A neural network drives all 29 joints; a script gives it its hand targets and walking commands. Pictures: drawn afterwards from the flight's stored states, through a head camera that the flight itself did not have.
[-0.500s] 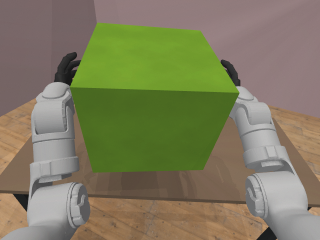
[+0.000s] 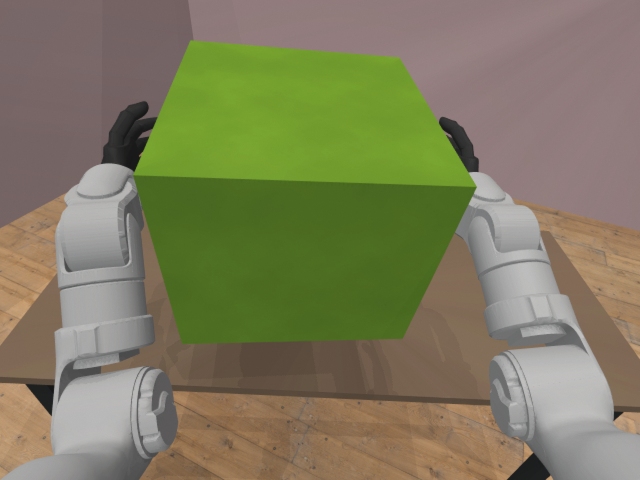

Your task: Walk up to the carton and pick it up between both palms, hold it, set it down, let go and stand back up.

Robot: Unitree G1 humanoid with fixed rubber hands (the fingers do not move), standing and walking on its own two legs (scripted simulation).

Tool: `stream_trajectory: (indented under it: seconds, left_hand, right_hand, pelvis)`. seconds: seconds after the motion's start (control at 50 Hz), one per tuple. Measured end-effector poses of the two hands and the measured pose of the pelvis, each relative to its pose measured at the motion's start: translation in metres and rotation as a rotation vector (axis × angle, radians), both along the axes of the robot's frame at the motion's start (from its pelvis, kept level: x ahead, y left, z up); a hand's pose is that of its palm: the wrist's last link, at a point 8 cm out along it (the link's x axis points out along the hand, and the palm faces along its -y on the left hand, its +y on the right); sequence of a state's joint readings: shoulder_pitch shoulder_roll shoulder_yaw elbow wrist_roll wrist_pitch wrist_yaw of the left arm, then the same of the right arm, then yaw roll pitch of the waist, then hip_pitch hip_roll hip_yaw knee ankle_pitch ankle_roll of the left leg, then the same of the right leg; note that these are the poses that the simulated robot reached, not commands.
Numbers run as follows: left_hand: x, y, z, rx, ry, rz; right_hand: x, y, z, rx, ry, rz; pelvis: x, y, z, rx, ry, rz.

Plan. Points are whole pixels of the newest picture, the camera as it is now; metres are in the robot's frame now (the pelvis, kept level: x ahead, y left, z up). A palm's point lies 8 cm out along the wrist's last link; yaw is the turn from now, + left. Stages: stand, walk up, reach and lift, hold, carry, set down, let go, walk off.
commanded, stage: hold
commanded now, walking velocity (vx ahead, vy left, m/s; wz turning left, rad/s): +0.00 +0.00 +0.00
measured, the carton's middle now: (297, 191) +0.42 +0.01 +0.19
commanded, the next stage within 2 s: none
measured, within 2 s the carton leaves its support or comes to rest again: neither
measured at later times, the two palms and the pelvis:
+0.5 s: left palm (123, 173) +0.35 +0.20 +0.26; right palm (460, 179) +0.37 -0.18 +0.25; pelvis +0.00 +0.00 +0.00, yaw +0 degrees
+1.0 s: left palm (123, 170) +0.35 +0.20 +0.26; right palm (461, 180) +0.37 -0.18 +0.25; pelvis +0.00 +0.00 +0.00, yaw +0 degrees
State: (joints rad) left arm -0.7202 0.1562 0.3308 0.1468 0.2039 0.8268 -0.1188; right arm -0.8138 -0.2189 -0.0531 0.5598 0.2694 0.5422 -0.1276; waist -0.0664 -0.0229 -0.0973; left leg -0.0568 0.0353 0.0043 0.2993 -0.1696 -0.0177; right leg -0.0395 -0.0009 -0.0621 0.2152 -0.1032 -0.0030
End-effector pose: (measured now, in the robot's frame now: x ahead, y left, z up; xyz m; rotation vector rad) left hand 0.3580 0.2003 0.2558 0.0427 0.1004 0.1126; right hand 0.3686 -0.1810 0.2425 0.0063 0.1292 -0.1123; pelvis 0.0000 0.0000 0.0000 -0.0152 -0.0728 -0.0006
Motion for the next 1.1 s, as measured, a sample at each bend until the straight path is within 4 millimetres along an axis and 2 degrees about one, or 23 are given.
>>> stream_trajectory:
  seconds: [0.18,0.34,0.56,0.72,0.92,1.1]
  left_hand:
    - [-0.0031,-0.0023,0.0072,0.017,-0.02,0.004]
    - [-0.0024,-0.007,0.0057,0.011,-0.001,0.004]
    - [-0.0083,0.0006,0.0033,0.0,-0.007,0.017]
    - [-0.0068,0.0007,0.0086,0.006,-0.015,0.008]
    - [-0.0022,-0.0031,0.0068,0.007,0.001,0.0]
    - [-0.0073,0.0006,0.0066,0.008,-0.018,0.012]
  right_hand:
    - [-0.0018,-0.0022,0.0049,0.026,-0.021,0.001]
    - [-0.0024,-0.0068,-0.0004,0.014,-0.002,0.004]
    - [-0.0023,0.0008,0.0055,0.001,-0.009,0.016]
    - [-0.0038,0.0007,0.0088,0.005,-0.017,0.008]
    - [-0.0031,-0.003,0.0032,0.001,-0.001,0.001]
    - [-0.0031,0.0008,0.006,0.0,-0.02,0.013]
  pelvis:
    - [-0.0003,0.0018,-0.0003,-0.002,0.001,0.002]
    - [-0.0004,-0.0002,-0.0002,0.0,-0.006,-0.002]
    - [-0.004,-0.0038,-0.0002,0.0,-0.005,0.002]
    - [-0.0053,-0.0028,-0.0002,0.001,-0.002,0.006]
    - [-0.0039,-0.0002,-0.0001,0.001,-0.006,-0.002]
    - [-0.0028,0.0001,-0.0003,0.0,-0.008,-0.001]
